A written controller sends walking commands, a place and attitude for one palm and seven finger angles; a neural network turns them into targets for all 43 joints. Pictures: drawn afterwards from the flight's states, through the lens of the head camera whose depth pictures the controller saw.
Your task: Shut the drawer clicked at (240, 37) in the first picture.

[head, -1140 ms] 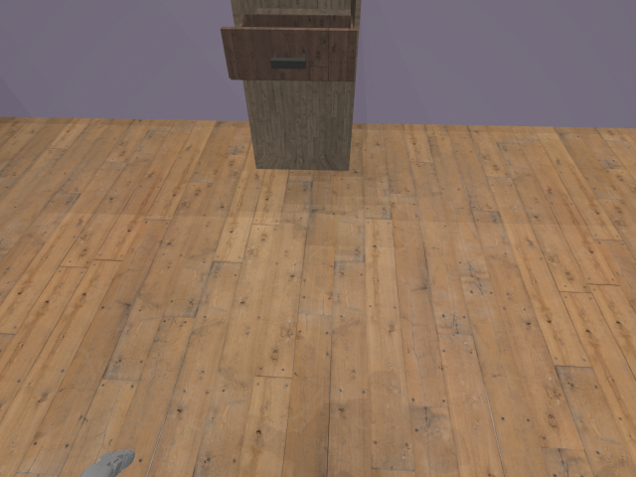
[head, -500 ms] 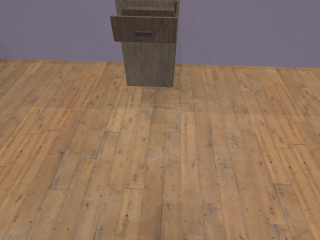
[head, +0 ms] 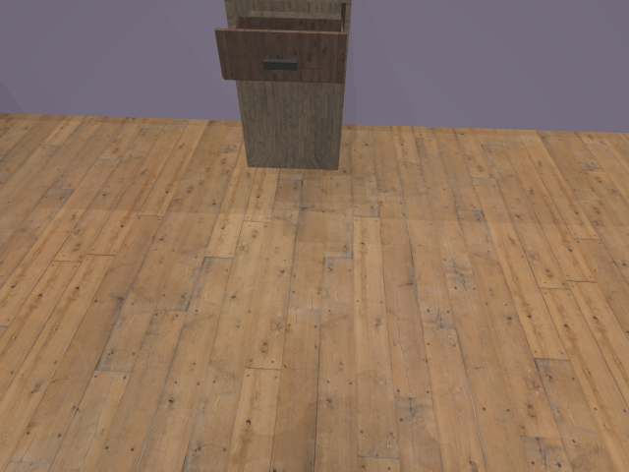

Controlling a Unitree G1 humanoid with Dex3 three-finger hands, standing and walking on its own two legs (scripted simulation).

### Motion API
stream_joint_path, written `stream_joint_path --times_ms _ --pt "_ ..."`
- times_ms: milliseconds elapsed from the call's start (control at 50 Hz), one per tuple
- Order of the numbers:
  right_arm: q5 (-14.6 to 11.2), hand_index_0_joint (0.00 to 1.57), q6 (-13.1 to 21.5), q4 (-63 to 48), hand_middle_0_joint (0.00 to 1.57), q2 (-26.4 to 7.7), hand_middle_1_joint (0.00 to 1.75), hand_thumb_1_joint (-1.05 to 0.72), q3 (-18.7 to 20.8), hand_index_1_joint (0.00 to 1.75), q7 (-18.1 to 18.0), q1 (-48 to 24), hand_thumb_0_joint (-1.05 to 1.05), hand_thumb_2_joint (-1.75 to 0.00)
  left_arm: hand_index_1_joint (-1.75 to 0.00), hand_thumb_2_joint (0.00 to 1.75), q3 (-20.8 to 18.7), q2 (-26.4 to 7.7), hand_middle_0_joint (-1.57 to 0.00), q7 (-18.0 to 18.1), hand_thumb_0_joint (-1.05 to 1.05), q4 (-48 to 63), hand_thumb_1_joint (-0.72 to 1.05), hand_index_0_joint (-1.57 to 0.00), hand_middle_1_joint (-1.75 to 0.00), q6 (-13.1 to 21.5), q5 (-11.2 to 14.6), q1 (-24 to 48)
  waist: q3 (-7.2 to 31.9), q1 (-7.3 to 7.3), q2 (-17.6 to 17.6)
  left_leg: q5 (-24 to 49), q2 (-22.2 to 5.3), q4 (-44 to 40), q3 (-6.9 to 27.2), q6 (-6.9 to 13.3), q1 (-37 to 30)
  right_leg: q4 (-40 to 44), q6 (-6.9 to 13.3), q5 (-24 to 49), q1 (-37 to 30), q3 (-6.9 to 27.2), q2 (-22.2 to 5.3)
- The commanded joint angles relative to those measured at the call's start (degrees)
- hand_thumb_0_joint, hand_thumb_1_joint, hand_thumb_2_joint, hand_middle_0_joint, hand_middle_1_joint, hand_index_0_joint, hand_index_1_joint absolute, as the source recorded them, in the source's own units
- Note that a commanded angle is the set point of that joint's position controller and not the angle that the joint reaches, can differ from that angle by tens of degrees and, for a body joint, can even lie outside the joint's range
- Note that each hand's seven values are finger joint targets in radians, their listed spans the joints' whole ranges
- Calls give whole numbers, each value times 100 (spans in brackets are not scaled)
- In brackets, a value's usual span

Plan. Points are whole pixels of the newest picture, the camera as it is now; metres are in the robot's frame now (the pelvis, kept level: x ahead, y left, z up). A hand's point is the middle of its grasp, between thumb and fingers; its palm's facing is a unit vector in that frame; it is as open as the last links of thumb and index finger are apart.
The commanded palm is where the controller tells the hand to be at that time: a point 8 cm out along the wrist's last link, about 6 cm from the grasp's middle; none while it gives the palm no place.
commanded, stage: look at it before walking up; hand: left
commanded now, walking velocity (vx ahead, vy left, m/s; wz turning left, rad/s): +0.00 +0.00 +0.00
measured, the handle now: (281, 61) +1.33 +0.19 -0.07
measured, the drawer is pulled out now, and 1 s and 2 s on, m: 0.30 0.30 0.30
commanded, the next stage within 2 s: walk to a spot facing it in 0.40 s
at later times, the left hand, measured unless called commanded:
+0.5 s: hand out of the picture +0.08 +0.25 -0.15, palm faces -0.02 -0.94 -0.33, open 7.4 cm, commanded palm none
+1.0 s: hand out of the picture +0.13 +0.19 -0.18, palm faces -0.06 -0.99 -0.15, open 7.4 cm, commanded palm none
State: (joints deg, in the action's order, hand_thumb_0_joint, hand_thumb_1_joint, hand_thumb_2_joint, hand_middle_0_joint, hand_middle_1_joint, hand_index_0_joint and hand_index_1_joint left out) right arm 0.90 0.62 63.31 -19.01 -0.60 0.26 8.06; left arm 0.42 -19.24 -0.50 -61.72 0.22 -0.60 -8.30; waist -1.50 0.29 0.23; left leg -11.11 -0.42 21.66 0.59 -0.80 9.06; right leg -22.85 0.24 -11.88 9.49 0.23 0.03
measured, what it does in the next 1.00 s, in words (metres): walks ahead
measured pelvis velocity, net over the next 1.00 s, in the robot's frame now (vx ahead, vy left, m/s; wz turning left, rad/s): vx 0.12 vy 0.01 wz -0.05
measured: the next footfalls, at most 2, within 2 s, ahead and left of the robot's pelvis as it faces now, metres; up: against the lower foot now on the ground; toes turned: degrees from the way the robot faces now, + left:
right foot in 1.16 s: +0.34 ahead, -0.13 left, +0.00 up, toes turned -11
left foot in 1.72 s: +0.55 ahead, +0.09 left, +0.00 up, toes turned +11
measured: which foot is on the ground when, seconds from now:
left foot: down 0.00-1.00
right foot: down 0.00-0.80, up 0.82-1.00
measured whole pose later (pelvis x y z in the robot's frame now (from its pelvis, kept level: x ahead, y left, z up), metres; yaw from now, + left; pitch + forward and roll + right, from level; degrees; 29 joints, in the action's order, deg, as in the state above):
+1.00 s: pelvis +0.12 +0.01 -0.01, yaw -3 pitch +0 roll +0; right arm 1.5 4.5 66.9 -6.6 -0.1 -1.4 29.1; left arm -2.1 -10.8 -2.0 -62.0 -0.3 -1.3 -16.0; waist -2.8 -2.1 1.6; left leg -20.9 -0.9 19.7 -4.0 0.3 -1.3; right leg -58.7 0.9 -20.5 30.0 -3.6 -3.2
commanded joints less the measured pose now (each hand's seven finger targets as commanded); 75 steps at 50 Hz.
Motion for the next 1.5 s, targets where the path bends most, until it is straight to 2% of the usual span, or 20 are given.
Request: stream_joint_path --times_ms 0,480,520,600,680,720,760,780,800,860,960,1040,1100,1120,1140,1160,1200,1240,1300,1480 --pt "-39 20 156 -368 20 -1166 30 -90 246 30 -98 -256 0 -90 -30 90 -229 -1161 -20 103 0 342 90 -20 -30 127 -5 209 374 -9 -28 582 -636 -346 567 239 -69 436 161 407 -59 614 -667" --pt "-49 20 151 -352 20 -1182 30 -90 244 30 -106 -324 0 -90 -30 90 -222 -1166 -20 114 0 294 90 -20 -30 146 -10 166 334 -10 30 827 -654 -406 524 223 -252 498 145 806 -134 597 -696" --pt "0 20 38 -170 20 -427 30 -90 67 30 -72 102 0 -90 -30 90 -71 -450 -20 137 0 112 90 -20 -30 30 -14 -288 409 -10 135 -53 -562 -248 340 119 -206 493 63 -327 -129 579 -653" --pt "66 20 -26 -207 20 -388 30 -90 115 30 -29 347 0 -90 -30 90 -184 -584 -20 36 0 129 90 -20 -30 -56 -74 -630 -369 62 416 -1963 -284 116 188 173 750 731 302 -2481 312 1042 -676" --pt "56 20 63 -316 20 -175 30 -90 165 30 -27 624 0 -90 -30 90 -321 -652 -20 33 0 170 90 -20 -30 12 -44 -986 -607 27 658 -1508 -152 1055 -285 163 1102 930 721 -2724 315 1619 -1132" --pt "27 20 149 -281 20 -60 30 -90 178 30 -38 912 0 -90 -30 90 -352 -520 -20 36 0 213 90 -20 -30 71 -28 -973 -579 -106 528 -1252 -226 855 -284 203 706 583 768 -2117 516 1403 -1050" --pt "34 20 215 -104 20 -168 30 -90 244 30 -55 1537 0 -90 -30 90 -317 -176 -20 6 0 316 90 -20 -30 83 -39 -770 -699 -357 -315 -1389 -666 40 470 434 -154 -600 487 -1662 1426 579 -396" --pt "75 20 253 86 20 -479 30 -90 345 30 -85 2132 0 -90 -30 90 -277 147 -20 -14 0 444 90 -20 -30 103 -48 -559 -688 -569 -1413 -1555 -1552 -735 1716 817 -768 -2135 246 -1454 2254 -272 135" --pt "77 20 290 216 20 -505 30 -90 389 30 -148 2646 0 -90 -30 90 -250 224 -20 13 0 691 90 -20 -30 172 -83 -70 -977 -727 -1603 -883 -2095 -1208 2566 1156 -1196 -3156 173 -1935 3222 -286 125" --pt "29 20 418 237 20 -1 30 -90 259 30 -239 2669 0 -90 -30 90 -321 253 -20 -33 0 629 90 -20 -30 274 -88 -65 -838 -512 -630 1855 -2090 -747 1802 1309 -1600 -4078 156 -1417 3636 38 -451" --pt "19 20 517 253 20 242 30 -90 270 30 -280 2473 0 -90 -30 90 -291 681 -20 -170 0 714 90 -20 -30 159 -56 123 -784 -243 -655 1748 -1488 -1089 446 1005 -1118 -3195 62 -446 3122 -411 -556" --pt "39 20 493 401 20 234 30 -90 298 30 -262 2445 0 -90 -30 90 -300 790 -20 -182 0 807 90 -20 -30 179 -19 306 -718 -178 -858 2394 -1339 -988 -91 885 -641 -1769 221 -24 1739 -876 -232" --pt "-18 20 475 411 20 63 30 -90 364 30 -252 2231 0 -90 -30 90 -433 520 -20 -117 0 428 90 -20 -30 233 -68 -977 -14 451 -619 3564 -1273 553 -448 687 -522 -1145 407 387 36 -917 -11" --pt "-33 20 465 379 20 126 30 -90 371 30 -215 2220 0 -90 -30 90 -527 222 -20 -70 0 167 90 -20 -30 309 -111 -1846 509 812 -198 2998 -1026 1780 -510 481 33 -875 480 457 -1250 -690 -94" --pt "-91 20 450 299 20 480 30 -90 310 30 -124 2542 0 -90 -30 90 -691 -398 -20 34 0 27 90 -20 -30 381 -157 -2489 1273 972 1073 393 -461 3661 -725 282 1395 -390 892 -334 -2544 1072 -1576" --pt "-95 20 435 115 20 699 30 -90 290 30 -142 2623 0 -90 -30 90 -767 -837 -20 78 0 -29 90 -20 -30 363 -63 -2604 1621 746 1723 -2000 10 5512 -271 249 2228 528 1321 -682 -2516 3383 -2800" --pt "-83 20 377 66 20 704 30 -90 372 30 -86 1811 0 -90 -30 90 -638 -371 -20 80 0 192 90 -20 -30 313 1 -1516 226 487 729 -1165 -600 6018 3 379 2512 1159 1121 -2194 -709 2689 -2444" --pt "14 20 272 53 20 868 30 -90 369 30 -72 1770 0 -90 -30 90 -479 162 -20 112 0 354 90 -20 -30 370 -36 -820 -267 24 76 -629 -875 5584 73 313 2176 1185 905 -1479 583 1490 -2103" --pt "76 20 60 118 20 988 30 -90 365 30 -52 2083 0 -90 -30 90 -373 462 -20 106 0 292 90 -20 -30 428 -65 -856 -293 -271 463 -200 -849 5108 -88 153 2011 1347 661 -700 1063 378 -1629" --pt "52 20 90 -735 20 805 30 -90 398 30 137 295 0 -90 -30 90 -347 405 -20 133 0 61 90 -20 -30 560 -80 -1622 -665 28 269 401 -952 3121 -304 -49 3029 1553 899 285 -72 -60 -1635"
